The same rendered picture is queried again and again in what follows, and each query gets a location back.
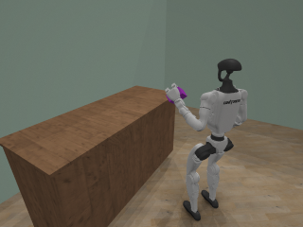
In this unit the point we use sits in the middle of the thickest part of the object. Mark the robot left hand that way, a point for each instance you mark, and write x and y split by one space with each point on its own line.
174 93

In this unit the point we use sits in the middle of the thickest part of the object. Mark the robot left forearm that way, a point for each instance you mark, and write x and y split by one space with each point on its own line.
187 115

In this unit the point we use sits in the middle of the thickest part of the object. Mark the robot right forearm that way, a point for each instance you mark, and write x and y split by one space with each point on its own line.
236 124

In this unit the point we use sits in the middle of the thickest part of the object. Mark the robot left thigh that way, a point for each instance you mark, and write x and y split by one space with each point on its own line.
199 153

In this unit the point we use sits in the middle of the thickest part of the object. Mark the right robot upper arm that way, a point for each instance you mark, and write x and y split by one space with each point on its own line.
242 115

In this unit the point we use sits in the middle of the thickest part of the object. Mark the sponge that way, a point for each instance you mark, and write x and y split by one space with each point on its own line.
182 94

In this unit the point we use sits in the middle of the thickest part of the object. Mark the table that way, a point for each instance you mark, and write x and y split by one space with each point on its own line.
81 168

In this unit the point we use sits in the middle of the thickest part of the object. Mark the left robot upper arm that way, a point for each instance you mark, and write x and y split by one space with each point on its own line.
207 99

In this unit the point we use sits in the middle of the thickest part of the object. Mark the robot head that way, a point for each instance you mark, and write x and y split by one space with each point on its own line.
228 65

